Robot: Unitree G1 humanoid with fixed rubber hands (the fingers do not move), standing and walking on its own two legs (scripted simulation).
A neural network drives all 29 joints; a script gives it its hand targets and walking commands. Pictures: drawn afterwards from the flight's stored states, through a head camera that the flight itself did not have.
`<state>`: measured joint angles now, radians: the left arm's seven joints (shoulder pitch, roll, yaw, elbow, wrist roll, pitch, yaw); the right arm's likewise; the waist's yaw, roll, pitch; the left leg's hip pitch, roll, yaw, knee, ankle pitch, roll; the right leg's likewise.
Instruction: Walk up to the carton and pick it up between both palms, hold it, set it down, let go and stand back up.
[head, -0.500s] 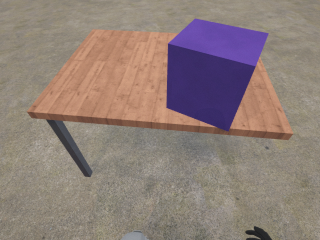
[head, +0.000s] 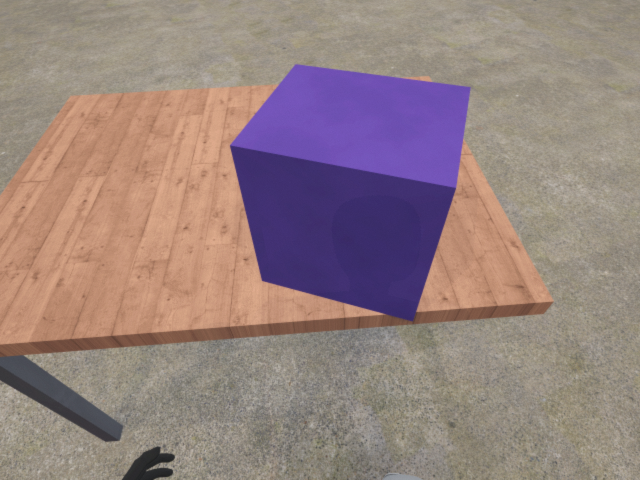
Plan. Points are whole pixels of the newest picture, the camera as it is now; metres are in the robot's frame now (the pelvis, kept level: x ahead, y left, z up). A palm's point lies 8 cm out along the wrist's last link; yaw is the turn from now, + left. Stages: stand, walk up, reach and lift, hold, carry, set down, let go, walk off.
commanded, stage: walk up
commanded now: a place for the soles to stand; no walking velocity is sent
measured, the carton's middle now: (355, 194) +0.51 -0.07 +0.06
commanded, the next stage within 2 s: none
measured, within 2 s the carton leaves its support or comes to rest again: neither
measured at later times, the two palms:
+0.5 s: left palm out of the picture +0.12 +0.29 -0.10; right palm (494, 421) +0.21 -0.22 -0.07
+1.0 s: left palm out of the picture +0.16 +0.29 -0.08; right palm (509, 451) +0.17 -0.23 -0.08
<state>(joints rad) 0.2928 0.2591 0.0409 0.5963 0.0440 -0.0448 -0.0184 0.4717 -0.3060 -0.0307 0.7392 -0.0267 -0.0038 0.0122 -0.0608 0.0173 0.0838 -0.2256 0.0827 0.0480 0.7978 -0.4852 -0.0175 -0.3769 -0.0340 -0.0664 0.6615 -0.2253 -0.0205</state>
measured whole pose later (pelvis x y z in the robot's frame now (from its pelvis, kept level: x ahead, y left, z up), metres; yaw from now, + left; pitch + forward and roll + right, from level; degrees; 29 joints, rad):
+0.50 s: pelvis +0.06 +0.03 +0.01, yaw +1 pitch -2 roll -1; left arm 0.35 0.29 0.00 0.67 0.00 0.01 0.00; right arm 0.19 -0.27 0.00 0.68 0.02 0.03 0.01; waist 0.03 -0.02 0.06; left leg -0.33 0.04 0.03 0.62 -0.26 -0.01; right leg -0.26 -0.05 -0.03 0.60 -0.30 0.04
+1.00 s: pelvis +0.07 +0.03 +0.02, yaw +0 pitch -1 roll +0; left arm 0.31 0.29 0.00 0.68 0.00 0.00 -0.02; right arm 0.25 -0.29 0.01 0.72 0.00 0.01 0.02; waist 0.00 0.00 0.03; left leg -0.28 0.04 0.04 0.54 -0.23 -0.01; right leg -0.23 -0.05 -0.02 0.53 -0.28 0.03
